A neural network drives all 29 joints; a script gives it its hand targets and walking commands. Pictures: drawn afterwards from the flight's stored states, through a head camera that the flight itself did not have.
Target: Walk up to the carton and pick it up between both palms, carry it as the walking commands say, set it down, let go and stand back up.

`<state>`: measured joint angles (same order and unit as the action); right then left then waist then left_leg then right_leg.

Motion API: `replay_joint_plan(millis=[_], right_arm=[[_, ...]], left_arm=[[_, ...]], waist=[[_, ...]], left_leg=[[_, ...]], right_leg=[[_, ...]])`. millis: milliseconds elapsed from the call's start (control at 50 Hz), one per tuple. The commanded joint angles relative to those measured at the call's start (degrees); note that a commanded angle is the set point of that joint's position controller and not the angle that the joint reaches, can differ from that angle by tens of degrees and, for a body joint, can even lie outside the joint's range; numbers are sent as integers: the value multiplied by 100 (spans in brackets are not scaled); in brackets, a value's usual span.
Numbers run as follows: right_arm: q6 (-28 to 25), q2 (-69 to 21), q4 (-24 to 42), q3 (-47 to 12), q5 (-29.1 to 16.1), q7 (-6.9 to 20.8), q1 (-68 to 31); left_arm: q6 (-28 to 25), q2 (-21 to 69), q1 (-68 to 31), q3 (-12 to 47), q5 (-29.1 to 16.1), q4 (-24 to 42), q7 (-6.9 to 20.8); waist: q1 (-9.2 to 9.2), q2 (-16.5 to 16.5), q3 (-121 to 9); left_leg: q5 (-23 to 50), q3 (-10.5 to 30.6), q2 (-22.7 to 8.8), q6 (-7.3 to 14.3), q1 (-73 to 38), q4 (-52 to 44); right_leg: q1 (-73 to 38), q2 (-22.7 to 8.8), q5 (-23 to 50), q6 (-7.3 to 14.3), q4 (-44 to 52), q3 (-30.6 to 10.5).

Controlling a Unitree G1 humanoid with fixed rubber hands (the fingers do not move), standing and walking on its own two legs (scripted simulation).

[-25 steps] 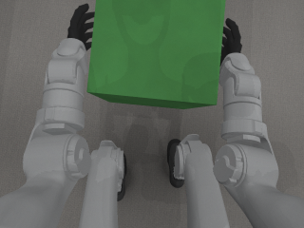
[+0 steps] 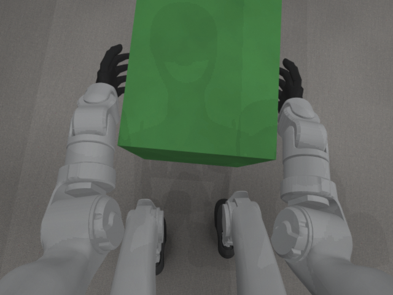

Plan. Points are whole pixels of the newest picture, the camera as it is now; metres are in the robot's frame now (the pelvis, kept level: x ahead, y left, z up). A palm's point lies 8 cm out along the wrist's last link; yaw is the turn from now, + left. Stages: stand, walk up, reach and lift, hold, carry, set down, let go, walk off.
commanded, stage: reach and lift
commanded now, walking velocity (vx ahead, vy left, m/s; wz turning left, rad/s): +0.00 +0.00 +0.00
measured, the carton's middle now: (199, 95) +0.51 -0.03 -0.13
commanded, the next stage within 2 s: none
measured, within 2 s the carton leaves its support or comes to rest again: neither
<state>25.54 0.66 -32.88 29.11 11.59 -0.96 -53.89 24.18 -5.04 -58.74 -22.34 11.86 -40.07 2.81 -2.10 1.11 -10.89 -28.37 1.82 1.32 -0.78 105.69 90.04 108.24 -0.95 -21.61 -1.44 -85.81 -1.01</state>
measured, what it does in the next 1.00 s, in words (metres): rises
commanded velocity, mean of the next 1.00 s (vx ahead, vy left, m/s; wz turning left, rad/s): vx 0.00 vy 0.00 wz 0.00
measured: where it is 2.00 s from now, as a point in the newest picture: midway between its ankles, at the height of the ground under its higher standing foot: (191, 246)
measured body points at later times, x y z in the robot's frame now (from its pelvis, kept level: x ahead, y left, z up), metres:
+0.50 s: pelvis +0.02 +0.00 +0.06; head +0.23 +0.00 +0.46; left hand +0.49 +0.15 +0.01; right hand +0.45 -0.19 +0.00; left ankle +0.08 +0.12 -0.52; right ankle +0.12 -0.13 -0.52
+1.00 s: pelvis +0.04 +0.00 +0.13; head +0.22 +0.00 +0.55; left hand +0.47 +0.15 +0.08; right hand +0.43 -0.19 +0.08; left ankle +0.08 +0.12 -0.52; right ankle +0.12 -0.13 -0.52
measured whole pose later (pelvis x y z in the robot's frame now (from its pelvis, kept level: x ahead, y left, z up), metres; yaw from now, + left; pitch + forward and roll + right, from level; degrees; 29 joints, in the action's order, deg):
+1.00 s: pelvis +0.04 +0.00 +0.13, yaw +0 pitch +32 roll +0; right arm 25.0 -5.6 -24.7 27.8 15.5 2.5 -34.3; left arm 23.5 2.9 -38.8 -23.5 16.3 -31.3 6.1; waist -2.1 1.2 -10.1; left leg -22.3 1.6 1.0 -0.1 69.4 60.0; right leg 71.9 -1.1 -16.6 -1.5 -56.7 -1.1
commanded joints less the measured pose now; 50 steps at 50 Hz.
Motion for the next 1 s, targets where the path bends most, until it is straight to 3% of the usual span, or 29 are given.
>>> replay_joint_plan(millis=[0, 620, 980], right_arm=[[-191, -5480, 154, -3236, -1136, 1721, -4026], [-213, -5878, 357, -3493, -879, 1918, -2535], [-199, -5983, 745, -3714, -708, 2040, -1385]], left_arm=[[-181, 5818, -3388, 2684, -1038, 166, 1607], [-220, 6267, -2032, 2790, -729, 379, 1807], [-233, 6386, -999, 3022, -564, 785, 1906]], waist=[[-101, 116, -5861], [-75, 38, -4931], [-93, 15, -4272]], left_leg=[[1205, -446, 774, 42, -2536, -1248], [1465, -250, 739, 111, -4156, -2818], [2164, -105, 664, 143, -5478, -3915]], right_leg=[[-4291, 923, 1265, 36, 615, 543], [-5875, 901, 1535, 57, 2179, 342], [-7081, 811, 2193, 84, 3290, 169]])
